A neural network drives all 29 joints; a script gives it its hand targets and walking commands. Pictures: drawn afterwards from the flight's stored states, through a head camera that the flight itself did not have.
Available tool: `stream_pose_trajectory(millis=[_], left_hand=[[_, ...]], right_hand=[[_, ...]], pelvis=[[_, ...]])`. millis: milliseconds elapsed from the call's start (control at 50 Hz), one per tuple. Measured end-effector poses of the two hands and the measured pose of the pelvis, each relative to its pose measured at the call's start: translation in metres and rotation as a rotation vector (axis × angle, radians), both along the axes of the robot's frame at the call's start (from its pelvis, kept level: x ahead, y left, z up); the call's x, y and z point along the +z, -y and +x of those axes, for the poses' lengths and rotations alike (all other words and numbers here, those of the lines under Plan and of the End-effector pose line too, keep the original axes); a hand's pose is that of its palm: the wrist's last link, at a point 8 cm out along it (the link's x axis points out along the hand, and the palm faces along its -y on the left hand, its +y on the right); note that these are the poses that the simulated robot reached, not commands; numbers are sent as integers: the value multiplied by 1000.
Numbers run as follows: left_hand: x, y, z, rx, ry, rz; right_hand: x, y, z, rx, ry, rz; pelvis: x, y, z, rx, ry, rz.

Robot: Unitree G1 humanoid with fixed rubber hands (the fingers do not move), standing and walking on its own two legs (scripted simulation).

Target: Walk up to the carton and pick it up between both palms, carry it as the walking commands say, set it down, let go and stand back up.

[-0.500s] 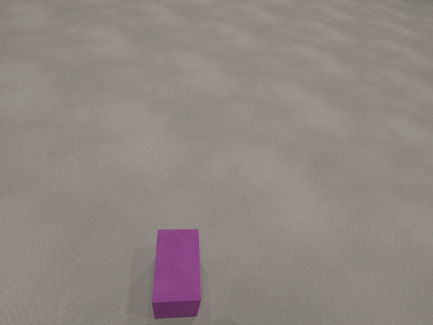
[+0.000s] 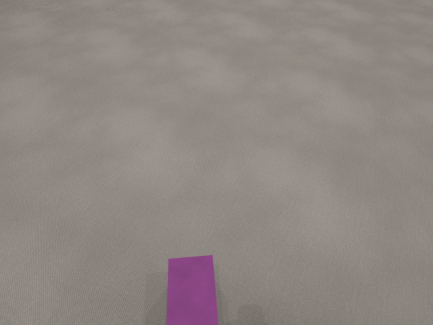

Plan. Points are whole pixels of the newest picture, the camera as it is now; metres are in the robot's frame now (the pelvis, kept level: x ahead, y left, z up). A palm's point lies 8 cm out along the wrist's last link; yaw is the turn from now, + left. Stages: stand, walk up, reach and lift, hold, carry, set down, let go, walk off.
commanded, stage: walk up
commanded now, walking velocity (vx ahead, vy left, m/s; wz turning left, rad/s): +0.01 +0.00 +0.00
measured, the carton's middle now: (192, 303) +0.33 +0.05 -0.66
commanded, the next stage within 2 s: none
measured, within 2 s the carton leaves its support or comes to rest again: neither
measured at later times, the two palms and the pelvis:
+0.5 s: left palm out of the picture +0.05 +0.30 -0.14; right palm out of the picture +0.00 -0.21 -0.11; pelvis -0.02 +0.04 +0.01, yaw +2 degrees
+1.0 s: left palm out of the picture -0.03 +0.23 -0.08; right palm out of the picture -0.10 -0.26 -0.15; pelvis -0.11 -0.03 +0.02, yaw +2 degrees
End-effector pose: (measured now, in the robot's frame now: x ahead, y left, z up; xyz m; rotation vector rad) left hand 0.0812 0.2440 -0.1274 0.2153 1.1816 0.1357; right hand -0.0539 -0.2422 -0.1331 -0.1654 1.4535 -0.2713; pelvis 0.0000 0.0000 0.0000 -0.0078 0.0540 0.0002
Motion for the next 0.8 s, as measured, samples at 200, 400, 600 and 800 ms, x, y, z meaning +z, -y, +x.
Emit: stream_pose_trajectory(millis=[200,400,600,800], left_hand=[[4,-3,5,35,-3,-9],[-9,-48,-13,58,-50,-19],[-7,-50,-45,35,-87,2],[15,-24,-80,22,-20,106]], right_hand=[[3,-14,97,71,178,17],[15,-38,62,78,126,-43],[23,-25,42,80,141,-63],[-17,-2,2,56,173,56]], pelvis=[[6,-15,12,20,31,6],[4,-46,-3,35,61,-49],[9,-37,-35,20,40,-29],[-3,4,-80,4,85,36]])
